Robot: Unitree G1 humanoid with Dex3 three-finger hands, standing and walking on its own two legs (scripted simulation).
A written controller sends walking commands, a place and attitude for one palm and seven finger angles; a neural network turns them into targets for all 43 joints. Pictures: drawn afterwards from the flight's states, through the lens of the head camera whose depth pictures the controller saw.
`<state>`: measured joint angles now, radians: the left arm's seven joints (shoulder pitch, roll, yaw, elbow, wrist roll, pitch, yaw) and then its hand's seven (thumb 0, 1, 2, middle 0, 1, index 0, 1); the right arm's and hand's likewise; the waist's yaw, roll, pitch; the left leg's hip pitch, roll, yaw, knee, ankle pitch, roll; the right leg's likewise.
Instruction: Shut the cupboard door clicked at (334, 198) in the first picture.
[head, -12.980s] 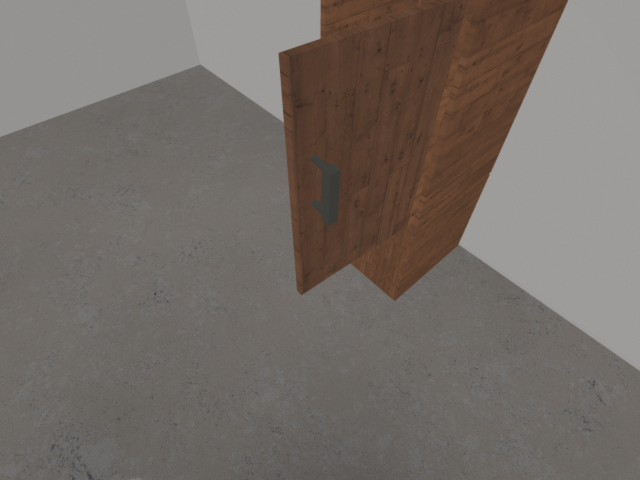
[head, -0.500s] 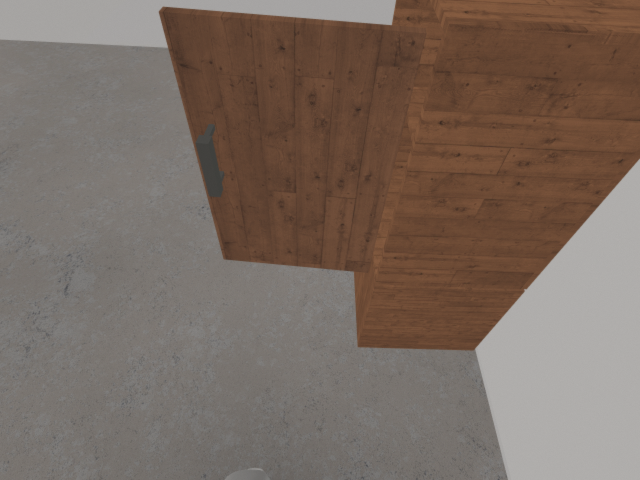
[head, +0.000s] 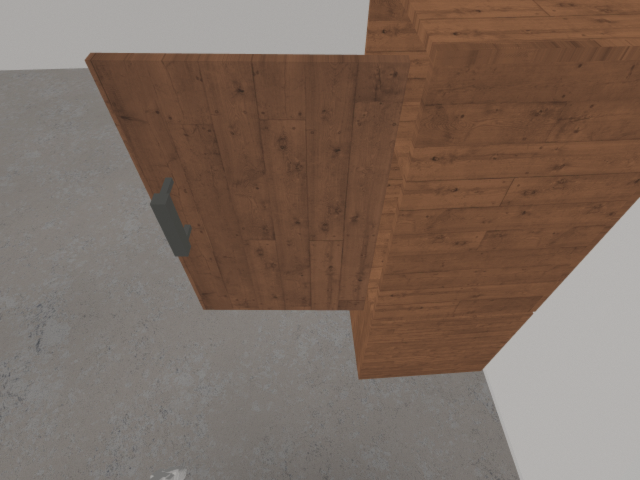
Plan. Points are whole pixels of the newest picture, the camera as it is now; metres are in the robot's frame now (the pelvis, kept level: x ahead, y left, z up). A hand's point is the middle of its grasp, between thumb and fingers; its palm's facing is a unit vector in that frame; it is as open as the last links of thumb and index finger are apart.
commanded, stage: come to a stop and stand still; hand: left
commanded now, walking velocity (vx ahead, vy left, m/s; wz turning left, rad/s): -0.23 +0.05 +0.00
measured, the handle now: (175, 217) +0.49 +0.24 +0.01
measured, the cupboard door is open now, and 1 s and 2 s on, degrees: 86 86 86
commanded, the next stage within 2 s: none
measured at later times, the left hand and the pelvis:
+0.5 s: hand out of the picture +0.02 +0.24 -0.15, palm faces +0.00 -0.95 -0.33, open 7.4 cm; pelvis -0.04 +0.03 +0.00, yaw -3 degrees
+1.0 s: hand out of the picture -0.06 +0.17 -0.16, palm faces -0.02 -0.98 -0.21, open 7.3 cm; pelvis -0.06 +0.00 +0.01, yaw -2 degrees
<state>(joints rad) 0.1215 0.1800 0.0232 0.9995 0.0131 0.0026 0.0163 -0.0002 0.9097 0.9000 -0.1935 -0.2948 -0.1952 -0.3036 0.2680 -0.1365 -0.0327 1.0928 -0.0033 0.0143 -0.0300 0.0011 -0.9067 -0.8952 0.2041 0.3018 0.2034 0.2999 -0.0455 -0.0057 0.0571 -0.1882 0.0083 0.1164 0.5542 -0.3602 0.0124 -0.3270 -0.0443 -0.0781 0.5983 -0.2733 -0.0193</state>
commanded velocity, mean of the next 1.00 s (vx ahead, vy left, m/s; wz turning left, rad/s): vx -0.02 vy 0.01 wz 0.00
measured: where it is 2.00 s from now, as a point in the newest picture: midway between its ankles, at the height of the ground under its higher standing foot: outside the picture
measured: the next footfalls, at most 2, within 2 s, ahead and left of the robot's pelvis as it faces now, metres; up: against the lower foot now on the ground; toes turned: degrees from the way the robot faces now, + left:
right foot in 0.46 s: +0.00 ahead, -0.10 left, +0.00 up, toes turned -4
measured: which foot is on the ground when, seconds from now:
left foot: down 0.00-1.00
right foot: down 0.00-0.18, up 0.20-0.44, down 0.46-1.00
